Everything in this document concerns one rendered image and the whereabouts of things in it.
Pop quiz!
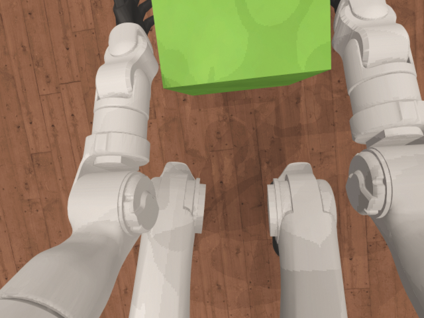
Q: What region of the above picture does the left robot thigh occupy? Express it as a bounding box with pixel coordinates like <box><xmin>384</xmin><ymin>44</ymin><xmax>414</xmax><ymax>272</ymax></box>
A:
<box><xmin>129</xmin><ymin>172</ymin><xmax>206</xmax><ymax>318</ymax></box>

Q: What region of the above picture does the carton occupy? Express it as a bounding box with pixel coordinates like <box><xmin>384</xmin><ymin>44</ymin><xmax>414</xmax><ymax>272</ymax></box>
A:
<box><xmin>152</xmin><ymin>0</ymin><xmax>331</xmax><ymax>95</ymax></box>

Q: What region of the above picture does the right robot shin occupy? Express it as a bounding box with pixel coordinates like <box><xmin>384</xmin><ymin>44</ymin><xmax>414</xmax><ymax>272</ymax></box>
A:
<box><xmin>275</xmin><ymin>162</ymin><xmax>337</xmax><ymax>243</ymax></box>

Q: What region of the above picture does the left robot hand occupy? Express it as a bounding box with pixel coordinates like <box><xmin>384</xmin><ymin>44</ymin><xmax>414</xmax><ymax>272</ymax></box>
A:
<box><xmin>113</xmin><ymin>0</ymin><xmax>154</xmax><ymax>36</ymax></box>

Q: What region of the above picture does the robot right upper arm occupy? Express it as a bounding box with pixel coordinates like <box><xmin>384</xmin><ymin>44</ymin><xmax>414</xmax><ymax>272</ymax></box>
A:
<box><xmin>346</xmin><ymin>144</ymin><xmax>424</xmax><ymax>318</ymax></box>

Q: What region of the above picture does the robot left forearm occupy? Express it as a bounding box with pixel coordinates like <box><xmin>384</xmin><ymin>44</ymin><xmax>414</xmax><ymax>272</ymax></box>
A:
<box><xmin>68</xmin><ymin>23</ymin><xmax>158</xmax><ymax>218</ymax></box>

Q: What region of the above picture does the robot left upper arm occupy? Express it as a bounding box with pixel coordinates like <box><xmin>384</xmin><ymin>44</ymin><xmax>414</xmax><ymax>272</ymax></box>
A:
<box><xmin>0</xmin><ymin>170</ymin><xmax>159</xmax><ymax>318</ymax></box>

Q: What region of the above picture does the robot right forearm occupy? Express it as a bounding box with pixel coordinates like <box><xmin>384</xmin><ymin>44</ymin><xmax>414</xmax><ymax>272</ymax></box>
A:
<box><xmin>332</xmin><ymin>0</ymin><xmax>424</xmax><ymax>148</ymax></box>

